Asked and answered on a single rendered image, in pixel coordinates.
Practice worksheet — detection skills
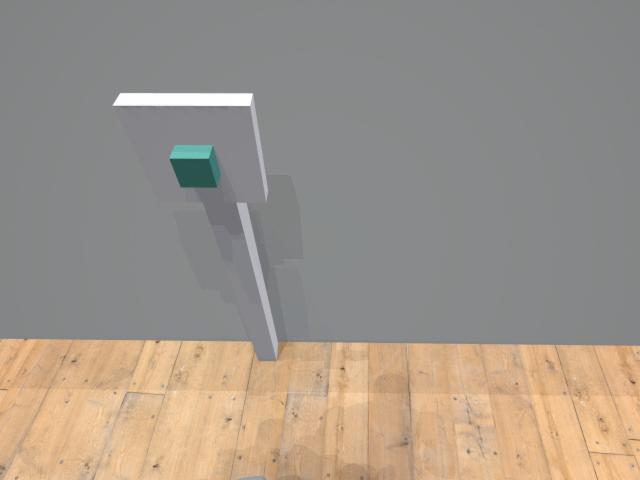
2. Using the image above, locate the button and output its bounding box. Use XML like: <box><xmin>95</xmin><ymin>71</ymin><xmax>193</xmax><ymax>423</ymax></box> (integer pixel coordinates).
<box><xmin>169</xmin><ymin>145</ymin><xmax>221</xmax><ymax>188</ymax></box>

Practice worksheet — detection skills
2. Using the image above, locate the panel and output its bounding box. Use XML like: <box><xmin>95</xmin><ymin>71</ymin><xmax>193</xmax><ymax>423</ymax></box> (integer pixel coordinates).
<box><xmin>112</xmin><ymin>93</ymin><xmax>278</xmax><ymax>361</ymax></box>

